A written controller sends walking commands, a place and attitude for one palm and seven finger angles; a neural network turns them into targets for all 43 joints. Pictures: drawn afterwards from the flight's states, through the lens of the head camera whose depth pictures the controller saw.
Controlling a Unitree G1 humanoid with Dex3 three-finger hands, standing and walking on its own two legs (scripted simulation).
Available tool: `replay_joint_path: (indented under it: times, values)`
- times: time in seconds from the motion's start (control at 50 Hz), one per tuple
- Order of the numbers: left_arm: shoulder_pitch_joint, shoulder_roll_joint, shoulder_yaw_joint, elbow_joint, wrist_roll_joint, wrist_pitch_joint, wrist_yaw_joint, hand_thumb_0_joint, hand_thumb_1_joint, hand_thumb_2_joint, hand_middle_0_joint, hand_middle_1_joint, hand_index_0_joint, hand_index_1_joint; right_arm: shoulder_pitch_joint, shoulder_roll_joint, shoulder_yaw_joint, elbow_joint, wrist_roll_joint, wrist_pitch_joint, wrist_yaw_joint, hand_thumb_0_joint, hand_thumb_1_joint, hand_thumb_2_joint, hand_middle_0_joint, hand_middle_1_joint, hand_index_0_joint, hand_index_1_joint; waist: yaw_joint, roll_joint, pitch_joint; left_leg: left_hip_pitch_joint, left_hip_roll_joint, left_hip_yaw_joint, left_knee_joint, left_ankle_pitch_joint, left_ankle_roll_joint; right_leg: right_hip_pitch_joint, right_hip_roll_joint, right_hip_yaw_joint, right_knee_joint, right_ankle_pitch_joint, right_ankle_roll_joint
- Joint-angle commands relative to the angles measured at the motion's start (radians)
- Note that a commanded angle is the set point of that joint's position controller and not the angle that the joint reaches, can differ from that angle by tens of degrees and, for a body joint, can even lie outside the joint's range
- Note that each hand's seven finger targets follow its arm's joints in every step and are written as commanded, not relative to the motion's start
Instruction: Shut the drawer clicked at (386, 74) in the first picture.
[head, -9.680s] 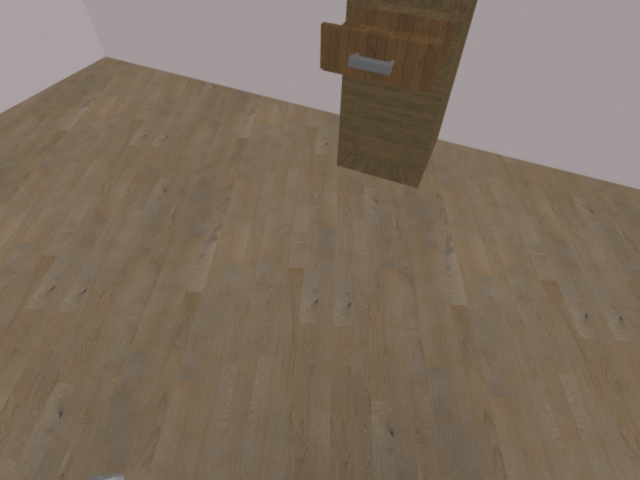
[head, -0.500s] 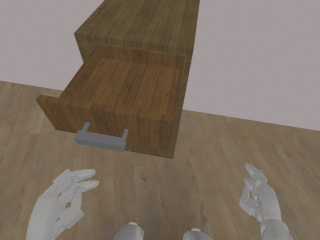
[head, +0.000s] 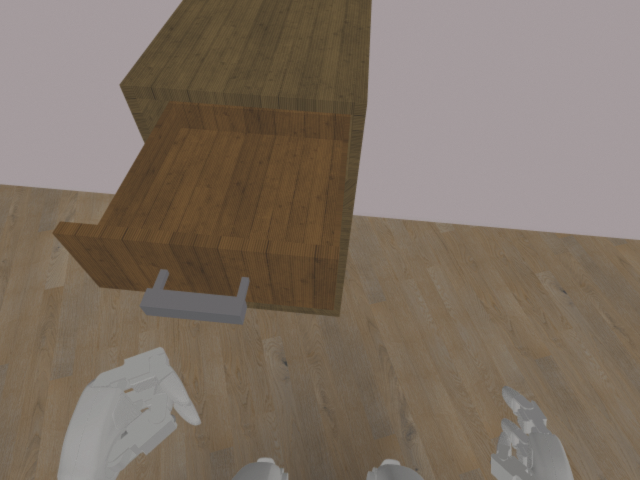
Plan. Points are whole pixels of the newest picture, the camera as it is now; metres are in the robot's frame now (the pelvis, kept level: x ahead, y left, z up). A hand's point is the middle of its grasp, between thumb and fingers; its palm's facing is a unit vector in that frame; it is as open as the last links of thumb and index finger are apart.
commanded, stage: raise the hand and make a fist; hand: left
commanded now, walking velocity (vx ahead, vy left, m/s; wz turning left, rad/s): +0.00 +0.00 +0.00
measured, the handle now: (199, 292) +0.35 +0.19 +0.00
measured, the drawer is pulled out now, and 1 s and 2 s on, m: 0.30 0.30 0.30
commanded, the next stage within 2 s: bring the fist close to the handle in 0.86 s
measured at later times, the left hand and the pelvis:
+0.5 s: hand (163, 403) +0.19 +0.16 +0.10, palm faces -0.02 -1.00 -0.06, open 3.2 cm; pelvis +0.01 +0.01 +0.01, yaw +0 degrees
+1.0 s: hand (165, 416) +0.18 +0.15 +0.10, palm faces -0.01 -1.00 -0.08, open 3.2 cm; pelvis +0.01 -0.01 +0.01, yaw +1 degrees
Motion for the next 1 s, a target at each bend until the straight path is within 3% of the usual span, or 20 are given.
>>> replay_joint_path:
  times: [0.0,0.04,0.08,0.14,0.2,0.24,0.36,0.38,0.48,0.52,0.6,0.64,0.74,0.78,0.84,0.9,0.98]
  values:
    - [0.049,0.111,0.063,-0.245,0.006,-0.067,0.035,0.0,0.9,0.9,-1.26,-1.448,-1.26,-1.448,-0.1,-0.084,-0.025,-0.187,-0.003,-0.049,0.006,0.0,-0.9,-0.9,0.2,0.3,0.2,0.3,0.017,-0.003,-0.154,0.092,-0.013,-0.043,-0.176,0.273,0.009,0.153,0.031,0.021,-0.146,0.174,-0.005]
    - [0.073,0.067,0.017,-0.285,0.009,-0.059,0.038,0.0,0.9,0.9,-1.3,-1.492,-1.3,-1.492,-0.097,-0.078,-0.021,-0.208,-0.001,-0.037,0.009,0.0,-0.9,-0.9,0.2,0.3,0.2,0.3,0.02,0.033,-0.161,0.117,-0.013,-0.04,-0.183,0.298,0.006,0.158,0.032,0.014,-0.138,0.199,-0.005]
    - [0.066,0.064,0.003,-0.307,0.014,-0.046,0.04,0.0,0.9,0.9,-1.34,-1.535,-1.34,-1.535,-0.095,-0.079,-0.016,-0.216,0.0,-0.027,0.013,0.0,-0.9,-0.9,0.2,0.3,0.2,0.3,0.014,0.051,-0.149,0.132,-0.009,-0.044,-0.187,0.315,0.002,0.155,0.033,0.008,-0.139,0.211,-0.005]
    - [0.096,0.039,-0.041,-0.334,0.028,-0.02,0.042,0.0,0.9,0.9,-1.4,-1.6,-1.4,-1.6,-0.09,-0.076,-0.011,-0.237,-0.001,-0.012,0.019,0.0,-0.9,-0.9,0.2,0.3,0.2,0.3,0.011,0.035,-0.145,0.152,-0.003,-0.051,-0.191,0.35,0.003,0.155,0.035,0.001,-0.14,0.231,-0.002]
    - [0.076,0.083,-0.007,-0.323,0.037,0.009,0.05,0.0,0.9,0.9,-1.4,-1.6,-1.4,-1.6,-0.105,-0.08,-0.003,-0.242,-0.003,0.007,0.014,0.0,-0.9,-0.9,0.2,0.3,0.2,0.3,0.008,-0.008,-0.096,0.119,-0.003,-0.057,-0.204,0.275,0.005,0.154,0.039,0.003,-0.157,0.186,-0.003]
    - [0.056,0.067,-0.018,-0.349,0.031,0.019,0.046,0.0,0.9,0.9,-1.4,-1.6,-1.4,-1.6,-0.096,-0.078,0.003,-0.256,0.0,0.014,0.012,0.0,-0.9,-0.9,0.2,0.3,0.2,0.3,0.007,0.009,-0.102,0.128,-0.006,-0.055,-0.211,0.251,0.003,0.157,0.039,0.004,-0.163,0.167,-0.003]
    - [0.053,0.07,-0.012,-0.387,0.021,0.04,0.046,0.0,0.9,0.9,-1.4,-1.6,-1.4,-1.6,-0.09,-0.072,0.015,-0.261,0.001,0.01,0.008,0.0,-0.9,-0.9,0.2,0.3,0.2,0.3,0.015,0.029,-0.134,0.161,-0.005,-0.057,-0.222,0.287,0.0,0.194,0.036,0.004,-0.173,0.198,-0.004]
    - [0.049,0.069,-0.013,-0.38,0.019,0.045,0.044,0.0,0.9,0.9,-1.4,-1.6,-1.4,-1.6,-0.087,-0.073,0.015,-0.259,0.003,0.008,0.008,0.0,-0.9,-0.9,0.2,0.3,0.2,0.3,0.009,0.006,-0.119,0.158,-0.004,-0.057,-0.223,0.287,0.001,0.194,0.037,0.002,-0.179,0.203,-0.002]
    - [0.08,0.072,0.003,-0.352,0.016,0.064,0.04,0.0,0.9,0.9,-1.4,-1.6,-1.4,-1.6,-0.091,-0.074,0.012,-0.243,0.006,-0.003,0.007,0.0,-0.9,-0.9,0.2,0.3,0.2,0.3,0.016,0.001,-0.112,0.163,-0.006,-0.051,-0.233,0.307,0.001,0.222,0.034,0.005,-0.196,0.227,0.0]
    - [0.101,0.055,-0.011,-0.353,0.015,0.065,0.04,0.0,0.9,0.9,-1.4,-1.6,-1.4,-1.6,-0.094,-0.071,0.01,-0.242,0.006,-0.006,0.009,0.0,-0.9,-0.9,0.2,0.3,0.2,0.3,0.018,-0.01,-0.112,0.168,-0.008,-0.048,-0.234,0.333,0.003,0.235,0.032,0.005,-0.198,0.255,0.0]
    - [0.127,0.103,0.048,-0.36,0.012,0.047,0.047,0.0,0.9,0.9,-1.4,-1.6,-1.4,-1.6,-0.103,-0.071,0.002,-0.229,0.005,-0.013,0.011,0.0,-0.9,-0.9,0.2,0.3,0.2,0.3,0.032,-0.014,-0.12,0.158,-0.011,-0.04,-0.233,0.347,0.002,0.261,0.031,0.013,-0.203,0.274,-0.002]
    - [0.148,0.08,0.031,-0.378,0.008,0.026,0.044,0.0,0.9,0.9,-1.4,-1.6,-1.4,-1.6,-0.097,-0.066,-0.001,-0.229,0.006,-0.018,0.014,0.0,-0.9,-0.9,0.2,0.3,0.2,0.3,0.031,0.004,-0.125,0.167,-0.012,-0.035,-0.23,0.365,0.001,0.258,0.031,0.011,-0.196,0.289,-0.002]
    - [0.117,0.076,0.02,-0.358,0.004,-0.006,0.039,0.0,0.9,0.9,-1.4,-1.6,-1.4,-1.6,-0.098,-0.075,-0.002,-0.219,0.005,-0.026,0.015,0.0,-0.9,-0.9,0.2,0.3,0.2,0.3,0.013,-0.001,-0.082,0.142,-0.015,-0.036,-0.224,0.294,0.003,0.22,0.032,0.019,-0.207,0.223,0.0]
    - [0.116,0.078,0.016,-0.369,0.001,-0.013,0.032,0.0,0.9,0.9,-1.4,-1.6,-1.4,-1.6,-0.097,-0.076,-0.003,-0.222,0.005,-0.033,0.015,0.0,-0.9,-0.9,0.2,0.3,0.2,0.3,0.013,0.015,-0.103,0.147,-0.017,-0.033,-0.218,0.282,0.005,0.221,0.029,0.027,-0.211,0.211,0.0]
    - [0.112,0.094,0.041,-0.338,-0.002,-0.009,0.028,0.0,0.9,0.9,-1.4,-1.6,-1.4,-1.6,-0.097,-0.074,-0.005,-0.215,0.006,-0.03,0.009,0.0,-0.9,-0.9,0.2,0.3,0.2,0.3,0.011,-0.024,-0.101,0.133,-0.02,-0.03,-0.212,0.267,0.008,0.229,0.027,0.04,-0.225,0.202,0.003]
    - [0.092,0.114,0.065,-0.332,-0.006,-0.004,0.021,0.0,0.9,0.9,-1.4,-1.6,-1.4,-1.6,-0.105,-0.076,-0.004,-0.211,0.007,-0.028,0.004,0.0,-0.9,-0.9,0.2,0.3,0.2,0.3,0.014,-0.026,-0.105,0.132,-0.02,-0.03,-0.212,0.267,0.01,0.238,0.026,0.048,-0.233,0.2,0.002]
    - [0.043,0.076,0.028,-0.291,-0.017,0.003,0.005,0.0,0.9,0.9,-1.4,-1.6,-1.4,-1.6,-0.106,-0.079,0.007,-0.209,0.005,-0.031,0.002,0.0,-0.9,-0.9,0.2,0.3,0.2,0.3,-0.002,-0.022,-0.07,0.119,-0.024,-0.033,-0.211,0.231,0.008,0.211,0.025,0.048,-0.24,0.161,0.004]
